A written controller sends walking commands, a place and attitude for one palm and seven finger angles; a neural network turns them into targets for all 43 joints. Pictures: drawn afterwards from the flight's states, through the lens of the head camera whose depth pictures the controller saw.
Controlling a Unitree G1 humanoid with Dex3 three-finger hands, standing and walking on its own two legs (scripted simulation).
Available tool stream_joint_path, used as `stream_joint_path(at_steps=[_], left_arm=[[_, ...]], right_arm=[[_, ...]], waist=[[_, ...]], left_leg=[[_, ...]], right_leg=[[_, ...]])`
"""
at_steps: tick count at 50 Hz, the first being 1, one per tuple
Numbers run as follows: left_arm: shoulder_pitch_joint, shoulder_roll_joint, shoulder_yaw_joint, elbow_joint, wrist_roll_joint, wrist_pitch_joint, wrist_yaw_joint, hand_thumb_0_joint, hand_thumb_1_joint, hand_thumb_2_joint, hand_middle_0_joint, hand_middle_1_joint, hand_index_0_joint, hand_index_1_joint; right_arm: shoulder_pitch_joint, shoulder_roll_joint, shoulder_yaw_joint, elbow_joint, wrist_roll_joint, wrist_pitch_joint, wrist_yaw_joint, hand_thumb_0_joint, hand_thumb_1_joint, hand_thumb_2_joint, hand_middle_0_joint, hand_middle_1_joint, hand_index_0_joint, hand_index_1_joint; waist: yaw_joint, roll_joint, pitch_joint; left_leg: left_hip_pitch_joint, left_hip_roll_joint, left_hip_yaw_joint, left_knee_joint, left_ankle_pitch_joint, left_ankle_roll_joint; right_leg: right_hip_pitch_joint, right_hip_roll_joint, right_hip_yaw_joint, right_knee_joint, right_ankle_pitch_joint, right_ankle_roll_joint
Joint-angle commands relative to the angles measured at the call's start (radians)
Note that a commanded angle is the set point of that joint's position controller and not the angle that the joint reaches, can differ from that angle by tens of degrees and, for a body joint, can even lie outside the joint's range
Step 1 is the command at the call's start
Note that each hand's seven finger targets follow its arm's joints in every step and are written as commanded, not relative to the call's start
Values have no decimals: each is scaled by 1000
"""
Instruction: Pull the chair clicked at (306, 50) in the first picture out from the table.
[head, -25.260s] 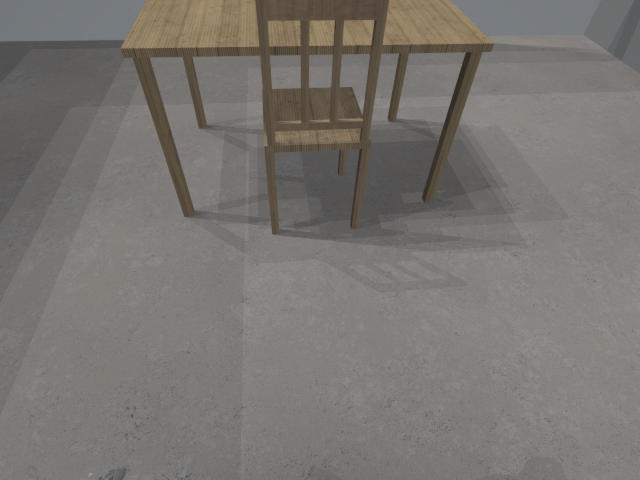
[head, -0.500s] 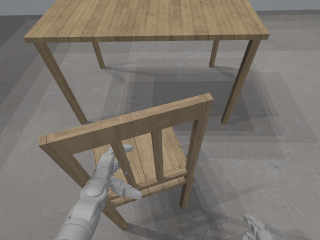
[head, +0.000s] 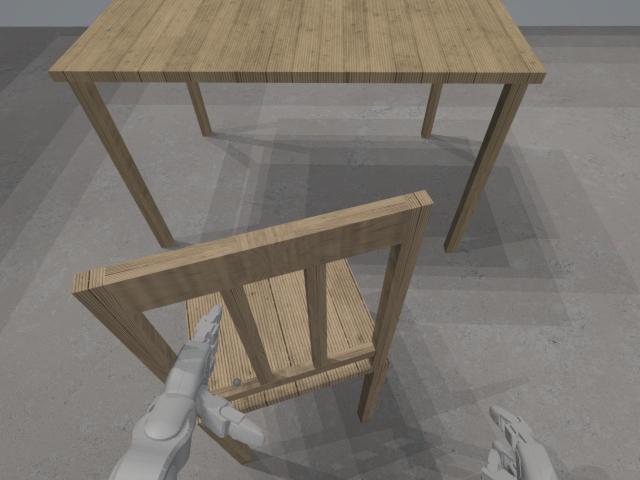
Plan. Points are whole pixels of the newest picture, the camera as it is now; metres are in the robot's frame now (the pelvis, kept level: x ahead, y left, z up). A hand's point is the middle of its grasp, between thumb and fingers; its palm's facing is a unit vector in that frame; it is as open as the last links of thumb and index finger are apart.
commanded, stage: draw the fingers out of the gap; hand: left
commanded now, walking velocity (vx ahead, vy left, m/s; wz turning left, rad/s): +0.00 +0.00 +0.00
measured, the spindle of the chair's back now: (251, 341) +0.31 +0.10 -0.04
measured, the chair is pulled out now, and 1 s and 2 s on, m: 0.54 0.54 0.54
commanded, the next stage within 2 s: draw the hand back to the body in 0.56 s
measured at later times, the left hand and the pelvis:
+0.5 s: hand (230, 448) +0.18 +0.11 -0.03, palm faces -0.12 -0.98 -0.17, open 17.5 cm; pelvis -0.01 +0.00 -0.01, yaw +1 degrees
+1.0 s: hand (189, 460) +0.16 +0.14 +0.04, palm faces -0.03 -1.00 -0.05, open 17.5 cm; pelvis -0.02 +0.00 -0.04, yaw +1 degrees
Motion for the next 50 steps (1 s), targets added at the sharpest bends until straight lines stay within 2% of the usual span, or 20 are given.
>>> stream_joint_path(at_steps=[1, 2, 5, 6, 7, 10, 12, 16, 17, 19, 28, 34, 35, 36, 37, 39, 43, 46, 47, 50], left_arm=[[-49, 65, 6, -309, 5, -54, 13, 0, -550, 200, 0, 0, 0, 0], [-43, 81, 11, -329, 9, -55, 18, 0, -550, 200, 0, 0, 0, 0], [-12, 53, -30, -382, 22, -52, 28, 0, -550, 200, 0, 0, 0, 0], [-16, 68, -21, -381, 23, -50, 31, 0, -550, 200, 0, 0, 0, 0], [2, 83, -10, -381, 26, -48, 32, 0, -550, 200, 0, 0, 0, 0], [65, 46, -53, -424, 31, -39, 32, 0, -550, 200, 0, 0, 0, 0], [85, 74, -31, -417, 35, -27, 36, 0, -550, 200, 0, 0, 0, 0], [171, 70, -32, -456, 39, -8, 31, 0, -550, 200, 0, 0, 0, 0], [194, 71, -34, -467, 43, -4, 33, 0, -550, 200, 0, 0, 0, 0], [272, 48, -50, -495, 44, 1, 35, 0, -550, 200, 0, 0, 0, 0], [415, 42, -93, -643, 67, -9, 46, 0, -550, 200, 0, 0, 0, 0], [524, 66, -70, -699, 76, -26, 47, 0, -550, 200, 0, 0, 0, 0], [429, -47, -52, -840, -93, -158, 33, 0, -550, 200, 0, 0, 0, 0], [469, 23, -2, -788, -91, -221, 25, 0, -550, 200, 0, 0, 0, 0], [494, 45, 41, -781, -111, -267, 21, 0, -550, 200, 0, 0, 0, 0], [491, 24, 36, -797, -122, -369, -2, 0, -550, 200, 0, 0, 0, 0], [472, 10, 13, -720, -112, -563, -66, 0, -550, 200, 0, 0, 0, 0], [502, 73, 59, -786, -124, -540, -105, 0, -550, 200, 0, 0, 0, 0], [504, 121, 107, -813, -131, -518, -102, 0, -550, 200, 0, 0, 0, 0], [507, 113, 144, -857, -170, -456, -95, 0, -550, 200, 0, 0, 0, 0]], right_arm=[[-51, -107, -43, -167, 2, -69, -16, 0, -900, -900, 200, 300, 200, 300], [-53, -109, -43, -168, 1, -74, -20, 0, -900, -900, 200, 300, 200, 300], [-46, -103, -39, -177, -1, -87, -26, 0, -900, -900, 200, 300, 200, 300], [-45, -106, -37, -174, -1, -89, -30, 0, -900, -900, 200, 300, 200, 300], [-47, -110, -38, -173, -3, -91, -33, 0, -900, -900, 200, 300, 200, 300], [-52, -100, -32, -191, -2, -98, -33, 0, -900, -900, 200, 300, 200, 300], [-57, -104, -28, -191, -3, -95, -34, 0, -900, -900, 200, 300, 200, 300], [-64, -96, -26, -220, -2, -86, -36, 0, -900, -900, 200, 300, 200, 300], [-70, -93, -26, -223, -2, -85, -36, 0, -900, -900, 200, 300, 200, 300], [-70, -84, -27, -238, -1, -86, -34, 0, -900, -900, 200, 300, 200, 300], [-64, -74, -34, -265, 0, -94, -44, 0, -900, -900, 200, 300, 200, 300], [-70, -62, -42, -274, 2, -94, -54, 0, -900, -900, 200, 300, 200, 300], [-75, -47, -31, -269, 2, -126, -57, 0, -900, -900, 200, 300, 200, 300], [-75, -54, -40, -235, 1, -145, -58, 0, -900, -900, 200, 300, 200, 300], [-71, -53, -44, -218, 2, -154, -57, 0, -900, -900, 200, 300, 200, 300], [-65, -46, -49, -204, 6, -173, -43, 0, -900, -900, 200, 300, 200, 300], [-93, -45, -66, -169, 4, -181, -2, 0, -900, -900, 200, 300, 200, 300], [-115, -54, -69, -225, 18, -159, 2, 0, -900, -900, 200, 300, 200, 300], [-122, -57, -69, -230, 22, -154, -5, 0, -900, -900, 200, 300, 200, 300], [-121, -43, -59, -232, 34, -145, -25, 0, -900, -900, 200, 300, 200, 300]], waist=[[-2, -59, -205], [-3, -45, -186], [-10, -42, -199], [-15, -68, -178], [-9, -76, -177], [-3, -39, -192], [0, -57, -162], [12, -75, -163], [16, -47, -156], [23, -48, -156], [9, -60, -136], [23, -46, -149], [14, -111, -120], [30, -78, -148], [38, -78, -143], [41, 3, -159], [32, -26, -126], [52, 11, -187], [63, 26, -215], [55, -6, -200]], left_leg=[[43, -19, 11, -76, 344, 42], [41, -20, 7, -72, 344, 42], [52, -23, 0, -59, 330, 43], [41, -24, -6, -56, 311, 44], [32, -24, -6, -55, 309, 44], [40, -28, -11, -48, 301, 42], [13, -30, -14, -48, 274, 43], [-8, -31, -11, -44, 250, 43], [-11, -32, -10, -42, 257, 44], [-10, -30, -10, -38, 268, 41], [-45, -35, -16, -2, 240, 46], [-69, -40, -12, 21, 213, 48], [-97, -52, -19, 57, 214, 39], [-101, -51, -16, 70, 204, 36], [-120, -50, -19, 75, 214, 36], [-105, -48, -18, 86, 225, 25], [-199, -34, -24, 147, 176, 18], [-172, -32, -16, 108, 121, 27], [-162, -32, -13, 100, 123, 31], [-129, -28, -19, 68, 131, 34]], right_leg=[[172, 11, -33, -71, 333, -15], [162, 10, -33, -72, 325, -19], [134, 11, -40, -59, 295, -15], [122, 12, -41, -61, 278, -14], [127, 12, -39, -60, 276, -16], [113, 10, -43, -49, 253, -17], [108, 10, -41, -53, 226, -19], [109, 10, -40, -45, 203, -17], [109, 9, -38, -46, 206, -21], [106, 8, -45, -34, 213, -22], [56, 12, -44, -15, 177, -20], [43, 14, -39, 0, 143, -22], [3, 25, -66, 10, 161, -20], [8, 25, -55, 26, 147, -23], [7, 23, -54, 33, 153, -25], [-29, 26, -58, 69, 142, -30], [-125, 28, -48, 135, 85, -32], [-50, 20, -30, 101, 30, -33], [-16, 20, -23, 91, 27, -34], [13, 25, -38, 54, 36, -27]])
